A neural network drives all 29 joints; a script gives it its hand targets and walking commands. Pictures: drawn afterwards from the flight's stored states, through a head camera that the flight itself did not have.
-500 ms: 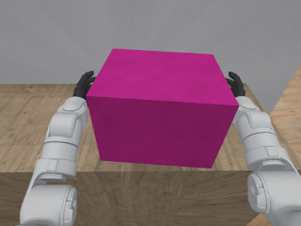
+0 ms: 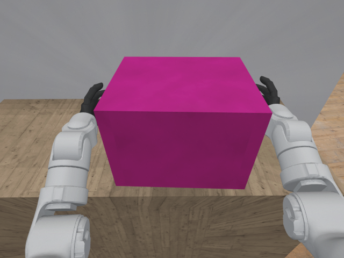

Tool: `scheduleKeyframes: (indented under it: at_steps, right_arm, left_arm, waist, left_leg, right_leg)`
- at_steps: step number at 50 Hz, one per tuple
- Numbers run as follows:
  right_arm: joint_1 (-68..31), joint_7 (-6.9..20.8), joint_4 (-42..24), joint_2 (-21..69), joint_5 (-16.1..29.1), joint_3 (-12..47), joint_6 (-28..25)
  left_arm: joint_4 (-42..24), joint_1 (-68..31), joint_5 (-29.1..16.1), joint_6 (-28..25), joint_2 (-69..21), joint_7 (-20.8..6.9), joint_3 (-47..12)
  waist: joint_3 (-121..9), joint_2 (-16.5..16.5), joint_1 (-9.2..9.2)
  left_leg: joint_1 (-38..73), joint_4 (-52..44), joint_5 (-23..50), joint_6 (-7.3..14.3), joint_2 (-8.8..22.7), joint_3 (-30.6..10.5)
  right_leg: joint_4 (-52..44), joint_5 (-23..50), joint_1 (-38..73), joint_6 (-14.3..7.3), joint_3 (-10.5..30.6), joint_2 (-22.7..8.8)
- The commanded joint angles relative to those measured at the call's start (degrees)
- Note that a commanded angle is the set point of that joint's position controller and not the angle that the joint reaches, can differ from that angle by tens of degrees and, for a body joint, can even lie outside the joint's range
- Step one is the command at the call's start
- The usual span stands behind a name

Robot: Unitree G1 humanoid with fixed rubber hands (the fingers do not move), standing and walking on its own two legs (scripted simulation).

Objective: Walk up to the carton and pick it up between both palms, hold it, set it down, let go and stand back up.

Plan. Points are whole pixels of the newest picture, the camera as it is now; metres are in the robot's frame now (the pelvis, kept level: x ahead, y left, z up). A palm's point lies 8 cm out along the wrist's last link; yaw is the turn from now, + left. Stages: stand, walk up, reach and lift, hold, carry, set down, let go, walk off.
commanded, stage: reach and lift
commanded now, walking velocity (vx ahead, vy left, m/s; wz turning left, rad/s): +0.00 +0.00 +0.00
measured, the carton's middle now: (180, 118) +0.43 -0.01 +0.15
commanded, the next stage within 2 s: hold in 0.08 s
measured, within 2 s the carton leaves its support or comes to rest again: neither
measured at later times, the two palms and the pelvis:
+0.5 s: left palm (87, 114) +0.37 +0.20 +0.21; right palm (271, 108) +0.38 -0.21 +0.21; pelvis +0.00 +0.00 +0.00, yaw +0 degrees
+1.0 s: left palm (85, 115) +0.37 +0.20 +0.21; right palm (270, 106) +0.38 -0.20 +0.21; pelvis +0.00 +0.00 +0.00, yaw +0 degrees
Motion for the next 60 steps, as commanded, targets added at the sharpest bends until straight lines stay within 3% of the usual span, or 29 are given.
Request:
scheduleKeyframes:
  at_steps: [1,6,12,16,24,31,41,51,60]
  right_arm:
    - [-48.0,13.8,-26.1,27.8,8.2,17.4,-1.5]
    - [-46.5,13.4,-29.4,27.7,9.8,18.9,-1.0]
    - [-48.6,13.0,-33.3,27.8,11.0,20.1,-0.3]
    - [-48.5,12.8,-32.3,27.2,10.6,19.5,0.7]
    - [-49.8,12.8,-32.9,28.1,11.5,19.4,2.2]
    - [-50.5,13.1,-30.1,28.4,10.9,18.3,3.1]
    - [-48.9,13.5,-26.6,28.4,10.5,17.2,3.9]
    - [-50.2,13.4,-31.4,29.1,11.3,18.5,3.2]
    - [-48.9,13.0,-30.1,28.6,11.1,18.4,3.8]
  left_arm:
    - [-18.0,-45.0,-1.1,-1.5,-34.6,-8.5,-13.0]
    - [-22.4,-43.1,-1.4,-0.6,-34.7,-8.3,-14.2]
    - [-22.1,-42.1,-1.7,0.5,-35.0,-8.2,-14.0]
    - [-19.7,-40.4,-0.6,1.6,-34.4,-8.7,-12.4]
    - [-22.5,-43.1,-1.1,2.4,-34.8,-9.3,-12.4]
    - [-19.1,-43.9,-0.3,3.1,-34.6,-9.9,-11.2]
    - [-19.4,-44.8,-0.1,3.3,-34.4,-10.3,-11.0]
    - [-23.4,-46.3,-1.6,2.5,-34.8,-9.7,-13.0]
    - [-21.2,-43.7,-1.0,3.1,-34.1,-9.8,-11.9]
  waist:
    - [-24.3,1.4,0.22]
    - [-26.8,2.0,0.19]
    - [-26.5,1.4,0.60]
    - [-23.2,0.8,0.89]
    - [-24.4,1.2,0.75]
    - [-21.0,1.1,0.76]
    - [-20.5,1.9,0.15]
    - [-25.7,2.6,0.00]
    - [-22.7,2.2,-0.09]
  left_leg:
    - [20.3,-4.3,8.9,-1.0,-2.6,-2.5]
    - [22.1,-3.2,13.7,-1.5,-2.7,-2.7]
    - [21.4,-2.8,13.4,-1.2,-3.1,-2.7]
    - [19.9,-3.7,11.0,-0.8,-3.0,-2.5]
    - [19.3,-3.9,9.9,-0.6,-3.1,-2.8]
    - [16.9,-4.9,6.1,-0.2,-3.3,-2.6]
    - [16.3,-5.4,5.8,-0.6,-3.1,-2.7]
    - [18.5,-4.0,9.0,-1.1,-3.2,-3.0]
    - [17.6,-4.1,8.9,-0.9,-3.4,-2.8]
  right_leg:
    - [-4.3,3.0,15.8,-2.9,0.3,4.3]
    - [-3.9,7.5,17.5,-2.9,0.5,4.6]
    - [-4.0,7.7,17.8,-2.6,0.7,4.7]
    - [-4.5,6.0,17.7,-2.6,0.9,4.5]
    - [-3.9,5.8,18.1,-2.8,0.9,4.4]
    - [-4.5,2.7,17.3,-2.9,1.0,4.2]
    - [-4.4,2.4,17.9,-3.2,0.9,4.4]
    - [-4.0,4.9,17.7,-3.1,0.9,4.6]
    - [-4.1,5.2,17.9,-2.9,1.0,4.4]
